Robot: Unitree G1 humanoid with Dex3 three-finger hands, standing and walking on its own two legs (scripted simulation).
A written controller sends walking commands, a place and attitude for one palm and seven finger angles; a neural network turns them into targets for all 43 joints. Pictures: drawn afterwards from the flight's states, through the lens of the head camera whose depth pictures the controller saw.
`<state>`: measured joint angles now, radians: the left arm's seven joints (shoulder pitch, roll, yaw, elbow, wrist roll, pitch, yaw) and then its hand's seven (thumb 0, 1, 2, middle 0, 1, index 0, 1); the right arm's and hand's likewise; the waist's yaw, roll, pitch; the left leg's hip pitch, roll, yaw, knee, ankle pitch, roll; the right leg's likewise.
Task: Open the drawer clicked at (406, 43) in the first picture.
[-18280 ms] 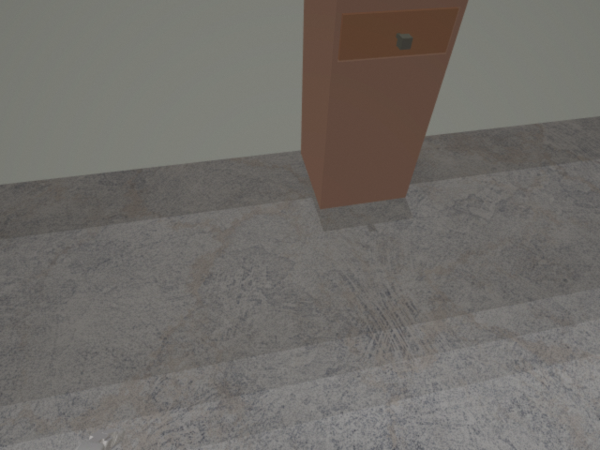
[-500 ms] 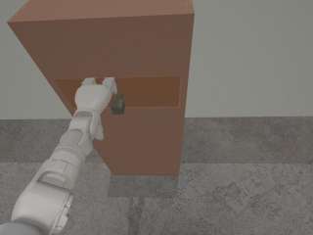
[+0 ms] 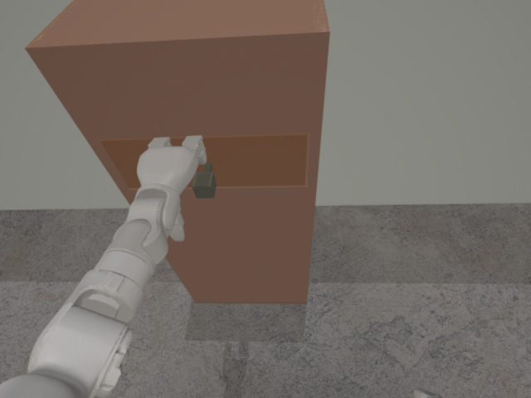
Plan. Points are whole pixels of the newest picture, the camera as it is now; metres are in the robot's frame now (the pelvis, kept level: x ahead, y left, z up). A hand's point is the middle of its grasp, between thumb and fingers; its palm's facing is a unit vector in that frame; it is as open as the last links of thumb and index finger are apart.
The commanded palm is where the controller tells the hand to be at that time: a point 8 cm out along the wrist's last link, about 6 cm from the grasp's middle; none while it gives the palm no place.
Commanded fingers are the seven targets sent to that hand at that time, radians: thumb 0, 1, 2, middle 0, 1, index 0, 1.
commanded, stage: re-aim the fingers above the handle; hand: left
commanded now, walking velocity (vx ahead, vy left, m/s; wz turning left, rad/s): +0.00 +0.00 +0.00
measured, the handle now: (206, 178) +0.50 +0.14 +0.02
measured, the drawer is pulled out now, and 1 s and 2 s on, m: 0.00 0.00 0.00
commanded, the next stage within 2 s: lower the fingers behind the handle in 1.28 s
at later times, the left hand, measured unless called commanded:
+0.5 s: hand (193, 213) +0.39 +0.14 +0.06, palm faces -0.04 -0.06 -1.00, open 13.8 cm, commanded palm +0.37 +0.15 +0.13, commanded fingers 0.00 -0.50 0.30 -0.30 -1.20 -0.30 -1.20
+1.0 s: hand (219, 204) +0.40 +0.09 +0.06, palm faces -0.04 -0.08 -1.00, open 13.8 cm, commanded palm +0.38 +0.14 +0.13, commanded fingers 0.00 -0.50 0.30 -0.30 -1.20 -0.30 -1.20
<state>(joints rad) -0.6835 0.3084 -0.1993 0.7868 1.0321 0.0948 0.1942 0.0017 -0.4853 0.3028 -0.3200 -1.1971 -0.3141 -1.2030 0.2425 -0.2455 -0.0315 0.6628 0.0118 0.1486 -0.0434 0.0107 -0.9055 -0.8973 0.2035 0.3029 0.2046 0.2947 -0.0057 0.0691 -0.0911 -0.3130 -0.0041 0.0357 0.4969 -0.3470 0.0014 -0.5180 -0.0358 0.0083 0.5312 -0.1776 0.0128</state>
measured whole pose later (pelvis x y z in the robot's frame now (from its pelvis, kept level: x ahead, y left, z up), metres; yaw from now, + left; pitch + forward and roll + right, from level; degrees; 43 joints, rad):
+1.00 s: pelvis -0.01 +0.00 +0.00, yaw +1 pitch +7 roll +1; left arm -0.60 0.23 -0.30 0.60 1.02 0.00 0.15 0.00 -0.49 0.30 -0.32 -1.20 -0.32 -1.20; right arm 0.20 -0.25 -0.03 0.65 0.01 0.14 -0.06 0.01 -0.91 -0.90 0.20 0.30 0.20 0.29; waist 0.00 0.06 -0.06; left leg -0.28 -0.01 0.02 0.51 -0.35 0.00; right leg -0.49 -0.04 -0.01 0.56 -0.19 0.01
